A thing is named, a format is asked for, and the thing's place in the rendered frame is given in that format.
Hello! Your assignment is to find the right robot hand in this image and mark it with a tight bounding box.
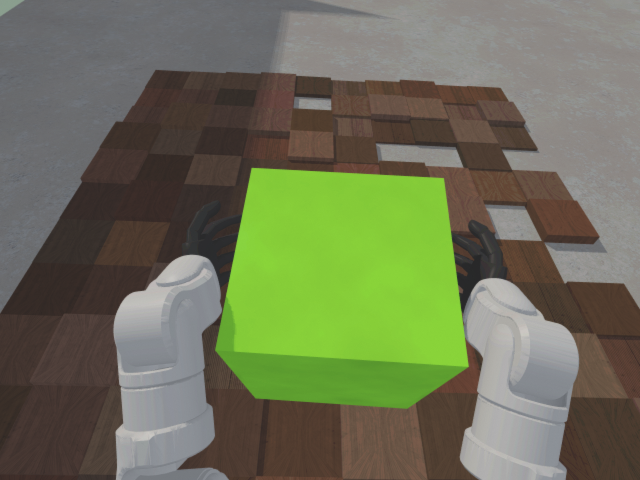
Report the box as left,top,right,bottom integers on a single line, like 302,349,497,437
451,220,507,313

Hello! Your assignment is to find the robot right forearm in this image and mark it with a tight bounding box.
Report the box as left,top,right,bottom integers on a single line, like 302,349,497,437
460,278,579,480

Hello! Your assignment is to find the carton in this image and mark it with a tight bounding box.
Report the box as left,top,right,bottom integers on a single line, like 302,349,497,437
215,168,469,409

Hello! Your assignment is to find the robot left forearm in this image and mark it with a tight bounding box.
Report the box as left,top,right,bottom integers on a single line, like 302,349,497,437
113,255,222,480

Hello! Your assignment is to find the left robot hand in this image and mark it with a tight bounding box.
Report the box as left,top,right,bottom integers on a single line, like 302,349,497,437
182,200,242,288

